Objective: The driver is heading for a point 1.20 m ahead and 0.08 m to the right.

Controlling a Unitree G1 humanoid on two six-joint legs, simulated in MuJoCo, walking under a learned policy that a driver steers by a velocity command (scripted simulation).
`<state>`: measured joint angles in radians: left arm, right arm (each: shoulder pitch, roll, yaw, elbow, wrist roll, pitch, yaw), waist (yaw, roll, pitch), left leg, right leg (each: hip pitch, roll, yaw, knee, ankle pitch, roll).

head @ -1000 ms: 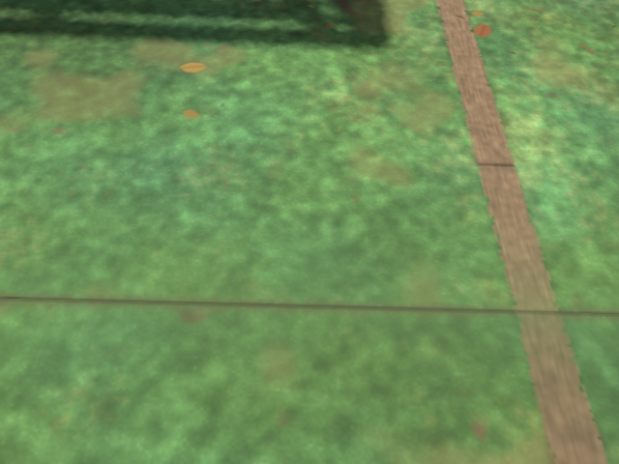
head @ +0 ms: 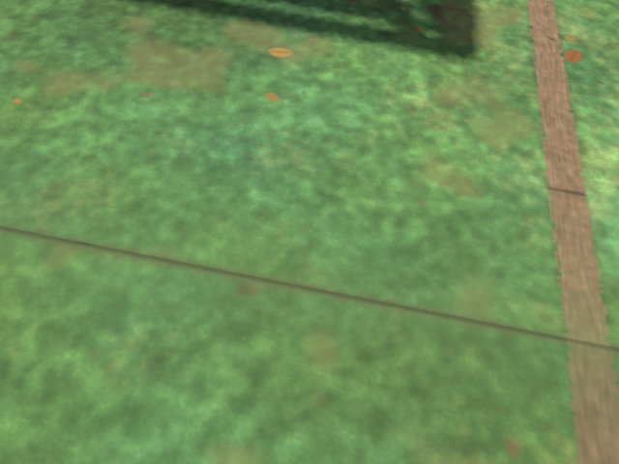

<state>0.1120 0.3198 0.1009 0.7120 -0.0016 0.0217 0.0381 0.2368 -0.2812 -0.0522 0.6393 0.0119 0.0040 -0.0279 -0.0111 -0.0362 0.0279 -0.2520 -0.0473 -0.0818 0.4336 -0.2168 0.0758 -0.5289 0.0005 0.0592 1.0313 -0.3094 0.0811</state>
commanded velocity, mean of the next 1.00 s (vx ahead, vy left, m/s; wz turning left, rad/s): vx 0.08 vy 0.00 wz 0.05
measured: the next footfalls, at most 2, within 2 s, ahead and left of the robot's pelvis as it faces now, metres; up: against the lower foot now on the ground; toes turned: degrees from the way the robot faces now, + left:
right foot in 0.26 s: +0.15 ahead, -0.13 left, +0.00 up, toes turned +4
left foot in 0.56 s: +0.10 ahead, +0.12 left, +0.00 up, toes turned +8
